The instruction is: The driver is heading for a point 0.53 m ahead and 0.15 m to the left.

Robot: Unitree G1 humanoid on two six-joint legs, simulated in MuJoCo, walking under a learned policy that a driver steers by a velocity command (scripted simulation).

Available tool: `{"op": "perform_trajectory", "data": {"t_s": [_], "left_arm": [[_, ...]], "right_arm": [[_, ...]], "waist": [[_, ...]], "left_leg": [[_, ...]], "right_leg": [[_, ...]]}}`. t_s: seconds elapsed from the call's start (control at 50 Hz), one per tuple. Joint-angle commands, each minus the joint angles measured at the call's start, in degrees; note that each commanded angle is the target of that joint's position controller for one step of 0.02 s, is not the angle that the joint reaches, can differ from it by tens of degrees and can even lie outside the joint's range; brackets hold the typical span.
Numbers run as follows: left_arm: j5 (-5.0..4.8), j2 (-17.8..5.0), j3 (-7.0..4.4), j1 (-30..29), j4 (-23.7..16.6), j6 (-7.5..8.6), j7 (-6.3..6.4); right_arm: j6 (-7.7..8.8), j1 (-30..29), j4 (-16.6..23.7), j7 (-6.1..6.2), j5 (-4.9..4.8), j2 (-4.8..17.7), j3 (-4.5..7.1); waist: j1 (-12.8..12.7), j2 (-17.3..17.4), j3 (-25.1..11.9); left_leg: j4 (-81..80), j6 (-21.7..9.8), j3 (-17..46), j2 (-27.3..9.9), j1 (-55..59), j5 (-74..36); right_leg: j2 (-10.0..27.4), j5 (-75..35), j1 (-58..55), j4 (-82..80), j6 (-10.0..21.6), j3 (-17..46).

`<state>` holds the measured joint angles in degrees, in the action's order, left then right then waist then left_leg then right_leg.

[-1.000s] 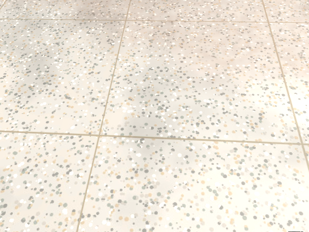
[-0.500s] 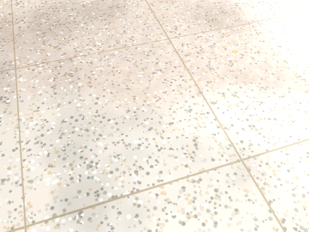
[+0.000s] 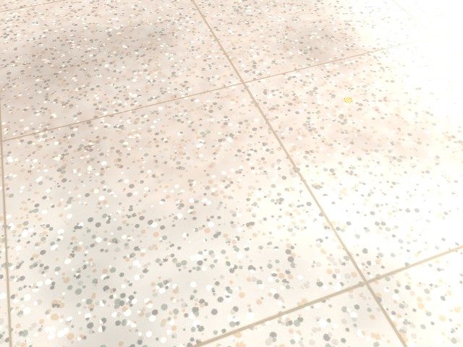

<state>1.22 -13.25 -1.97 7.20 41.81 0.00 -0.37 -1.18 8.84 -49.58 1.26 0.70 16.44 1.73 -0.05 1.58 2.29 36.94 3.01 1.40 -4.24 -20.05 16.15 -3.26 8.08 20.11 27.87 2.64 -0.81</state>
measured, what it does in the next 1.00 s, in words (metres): walks ahead: left foot, then left foot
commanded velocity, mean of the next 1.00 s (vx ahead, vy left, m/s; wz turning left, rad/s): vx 0.25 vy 0.00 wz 0.11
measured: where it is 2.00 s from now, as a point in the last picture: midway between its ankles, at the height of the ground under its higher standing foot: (227, 331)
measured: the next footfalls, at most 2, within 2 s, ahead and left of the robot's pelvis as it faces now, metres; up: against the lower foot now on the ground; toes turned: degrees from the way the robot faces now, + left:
left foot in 0.02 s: +0.07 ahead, +0.15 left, +0.00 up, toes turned +1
left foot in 1.00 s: +0.48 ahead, +0.15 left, +0.00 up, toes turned +13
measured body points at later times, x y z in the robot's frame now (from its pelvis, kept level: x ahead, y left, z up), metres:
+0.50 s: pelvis +0.08 +0.01 +0.00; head +0.08 +0.01 +0.45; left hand +0.17 +0.29 -0.12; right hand +0.13 -0.25 -0.14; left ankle +0.03 +0.15 -0.73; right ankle +0.08 -0.09 -0.73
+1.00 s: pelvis +0.31 +0.04 -0.02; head +0.34 +0.04 +0.43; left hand +0.21 +0.29 -0.16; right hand +0.58 -0.15 -0.11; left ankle +0.44 +0.14 -0.73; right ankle +0.10 -0.09 -0.72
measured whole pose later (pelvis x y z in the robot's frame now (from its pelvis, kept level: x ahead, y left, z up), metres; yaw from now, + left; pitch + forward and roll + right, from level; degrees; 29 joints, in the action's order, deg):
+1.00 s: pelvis +0.31 +0.04 -0.02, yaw +10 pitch +1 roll +0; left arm 0.1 -14.1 -2.7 23.6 60.1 3.3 1.7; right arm 3.3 -1.8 -45.1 -3.9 -1.6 13.7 2.4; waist -2.8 0.5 2.5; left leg 33.4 -7.3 -4.6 1.4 -30.2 5.0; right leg 1.7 28.8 -10.4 22.0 -1.1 -11.1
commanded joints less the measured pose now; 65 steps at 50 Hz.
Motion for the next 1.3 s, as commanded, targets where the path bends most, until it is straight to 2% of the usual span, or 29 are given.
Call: {"op": "perform_trajectory", "data": {"t_s": [0.02,0.04,0.06,0.1,0.18,0.3,0.34,0.38,0.42,0.48,0.52,0.54,0.56,0.58,0.62,0.68,0.78,0.88,0.94,0.98,1.0,1.02,1.04,1.06,1.08,1.1,1.14,1.2,1.3], "left_arm": [[0.02,-4.64,-0.80,-1.39,-1.35,0.64,0.28],[0.20,-5.33,-1.14,1.21,-0.92,0.56,0.26],[0.20,-5.11,-1.12,0.53,-0.68,0.37,0.59],[-0.04,-5.75,-1.48,-0.37,-0.02,0.12,1.22],[-0.15,-6.02,-1.75,1.04,2.71,0.10,1.52],[-0.86,-6.02,-1.94,1.31,6.71,0.16,1.69],[-1.22,-5.67,-1.96,2.57,8.59,-0.21,1.88],[-1.56,-5.83,-2.20,1.89,9.06,-0.02,1.89],[-2.12,-5.11,-2.09,-0.67,8.15,1.61,1.45],[-2.75,-4.80,-2.11,-0.46,8.80,4.19,0.28],[-2.89,-6.23,-3.12,8.72,13.38,4.63,0.02],[-2.67,-9.73,-4.31,14.80,15.32,4.69,0.29],[-2.83,-16.11,-6.04,21.28,17.01,4.80,0.05],[-1.97,-12.28,-4.57,21.44,16.70,5.46,-0.29],[-1.44,-8.00,-3.06,15.91,15.04,6.44,-0.24],[-1.06,-4.94,-1.61,14.56,15.32,5.95,-0.11],[-0.36,-8.20,-1.75,13.18,15.16,5.74,1.29],[-1.41,-9.09,-1.94,16.78,16.80,5.67,1.69],[-1.46,-11.13,-2.59,14.93,15.82,4.55,2.05],[-1.01,-12.01,-2.86,13.31,14.52,3.22,2.63],[-0.78,-12.06,-2.64,13.14,13.48,3.21,2.81],[0.29,-3.76,-0.12,18.92,11.16,4.56,1.48],[-1.46,-5.44,-0.19,16.56,11.29,7.11,0.39],[-3.73,-9.51,-1.53,11.13,9.75,8.25,0.03],[-3.80,-9.76,-1.55,9.37,9.11,8.50,0.54],[-2.81,-9.72,-2.10,8.87,9.78,7.97,1.36],[-1.82,-8.91,-2.63,10.82,10.02,5.82,2.05],[-0.83,-6.42,-2.43,10.82,9.24,3.78,2.82],[-0.95,-5.72,-1.85,2.94,7.18,3.13,2.69]], "right_arm": [[0.28,4.91,1.24,-0.14,1.55,5.05,0.94],[0.36,2.48,2.07,0.17,1.05,9.23,1.72],[0.61,0.76,1.43,0.07,0.68,7.95,1.63],[1.73,-1.10,1.17,-0.12,1.09,4.77,0.60],[3.25,1.39,-0.73,-0.21,0.00,4.84,0.32],[2.80,2.31,-2.84,-0.03,-0.24,4.56,0.06],[2.32,3.67,-4.15,0.01,-0.69,5.01,0.32],[1.98,4.29,-4.32,0.11,-1.30,6.97,1.09],[2.67,6.91,-5.00,0.27,-1.98,9.28,1.98],[4.21,5.66,-5.01,0.25,-2.22,8.94,2.54],[4.18,0.87,-3.58,-0.19,-2.50,7.57,2.38],[4.56,-2.14,-1.94,-0.32,-2.27,4.87,1.59],[5.51,-3.02,0.42,-0.17,-1.60,2.39,1.00],[6.35,-3.39,0.72,-0.14,-1.97,4.52,1.54],[7.27,-0.48,-0.83,-1.21,-3.87,4.60,1.77],[6.66,-1.92,-1.10,-2.34,-3.20,3.47,2.22],[5.25,-8.74,2.46,-3.03,-2.29,-0.16,0.94],[5.02,-15.41,6.57,-4.24,-2.25,0.20,0.34],[5.03,-12.89,7.66,-5.23,-2.20,2.73,1.62],[4.47,0.06,4.85,-5.27,-2.43,6.60,4.09],[3.87,9.17,2.90,-4.40,-2.50,9.89,5.96],[3.66,11.98,3.03,-3.45,-1.85,14.99,6.80],[3.79,11.26,3.81,-3.06,-1.34,11.78,5.53],[4.43,7.75,3.77,-2.94,-0.76,9.07,4.59],[5.08,3.04,4.61,-3.05,-0.95,6.84,3.94],[5.45,-0.37,5.06,-3.33,-0.97,5.01,3.39],[5.77,-2.64,5.30,-3.39,0.05,3.98,2.88],[6.27,-1.60,3.76,-3.00,0.30,5.47,3.01],[4.62,0.27,1.90,-1.28,-0.15,6.23,2.79]], "waist": [[2.30,-5.32,-4.86],[-0.72,0.74,-1.62],[-1.07,5.30,-0.53],[-1.20,6.36,-0.07],[-0.01,1.98,-2.33],[0.79,-1.20,-4.28],[0.88,-0.20,-4.44],[1.41,3.35,0.25],[2.43,7.54,4.99],[0.81,7.80,6.48],[-4.00,5.67,3.04],[-6.44,-1.47,1.30],[-7.72,-16.97,-2.06],[-7.53,-14.86,-2.79],[-3.82,-7.66,-1.04],[-2.65,-6.47,0.91],[-2.87,-4.94,3.83],[-3.88,-4.86,6.01],[-0.25,-6.93,1.87],[6.81,-7.95,-6.02],[11.07,-5.18,-10.24],[5.87,10.33,-17.54],[6.68,7.69,-24.39],[6.63,4.99,-16.08],[3.99,-0.20,-10.51],[1.67,-3.46,-6.78],[-1.37,-1.42,-5.74],[-2.71,0.28,-5.87],[0.10,2.15,-7.68]], "left_leg": [[-10.69,-3.00,1.69,-1.47,14.12,-8.29],[-12.89,-5.15,4.23,-4.32,8.38,-1.45],[-15.85,-6.14,4.58,-3.47,-0.36,11.21],[-18.25,-4.09,4.04,-2.27,-4.21,12.26],[-14.83,-3.07,2.24,-0.97,2.19,0.02],[-13.07,-3.76,0.93,0.10,6.50,-9.70],[-14.60,-5.04,1.01,0.68,6.62,2.27],[-18.36,-8.76,6.62,-2.48,5.49,19.01],[-24.49,-13.84,18.47,-11.15,8.47,27.18],[-23.91,-15.12,19.74,-13.82,9.55,16.26],[-18.34,-11.12,10.63,-7.88,1.42,7.44],[-6.33,-7.42,2.79,-2.06,-5.00,-0.13],[12.47,-3.15,-4.97,5.77,-16.01,3.82],[24.76,-3.06,0.86,5.90,-23.73,15.88],[31.49,-6.13,4.27,0.94,-28.10,9.00],[25.24,-6.71,3.72,-1.65,-26.02,-1.43],[8.74,-4.09,-0.04,0.13,-20.42,-13.46],[-1.72,-6.49,-3.96,1.28,-15.86,-18.36],[-1.83,-9.76,-7.21,4.79,-10.45,-12.35],[-2.21,-12.57,-8.90,8.81,5.51,-9.88],[-3.94,-14.93,-2.31,6.65,21.48,-8.62],[-7.84,-25.87,29.08,-10.63,42.67,-2.82],[-18.96,-28.88,46.78,-17.13,43.87,-5.41],[-19.47,-25.10,35.76,-15.09,36.36,-15.50],[-18.80,-22.53,25.67,-12.70,26.39,-26.46],[-19.09,-20.83,18.35,-10.15,17.85,-34.19],[-21.20,-19.43,11.39,-7.17,7.51,-39.25],[-22.09,-19.63,6.15,-5.49,2.85,-47.22],[-21.31,-15.55,2.66,-3.21,6.59,-41.62]], "right_leg": [[8.62,21.11,5.62,-9.84,2.20,9.46],[5.22,20.85,4.48,-7.77,-0.36,6.55],[3.51,14.73,-2.61,-5.51,-1.87,3.90],[3.84,7.69,-8.68,-2.47,-1.57,3.67],[4.76,-0.01,-8.96,-2.63,-0.62,4.50],[5.10,-8.47,-10.94,-1.93,-1.18,4.23],[2.79,3.63,-10.34,-0.23,-1.09,1.57],[0.58,17.60,-3.00,4.13,-0.86,-0.94],[1.21,16.47,6.17,10.64,-0.30,-2.26],[4.36,15.35,5.85,7.81,1.95,-0.43],[2.86,8.10,-12.55,-1.51,2.61,-0.93],[8.13,10.84,-20.29,-6.48,4.90,9.01],[18.69,11.39,-31.01,-13.59,11.47,29.18],[23.76,7.51,-33.85,-15.73,14.96,38.13],[21.66,2.74,-32.96,-14.29,11.96,27.09],[17.60,-9.80,-28.54,-16.52,6.98,12.69],[14.99,-12.53,-18.63,-21.70,6.22,1.08],[17.02,-16.94,-20.59,-22.23,5.34,-4.84],[18.45,-43.55,-26.85,-12.30,3.54,-7.94],[17.47,-55.47,-24.57,6.05,1.79,-9.61],[15.44,-45.29,-12.92,21.14,-0.09,-9.46],[4.20,4.64,12.42,46.84,-4.15,-7.98],[-0.04,24.53,17.80,56.92,-3.51,4.71],[3.67,20.94,20.88,57.02,-2.43,6.75],[6.71,16.46,18.56,52.53,-2.02,5.80],[8.64,15.20,15.70,48.52,-2.56,4.63],[10.34,13.77,7.53,43.28,-3.03,4.74],[9.51,9.13,5.79,34.65,-4.92,3.32],[8.58,-4.74,4.75,15.37,-5.62,2.85]]}}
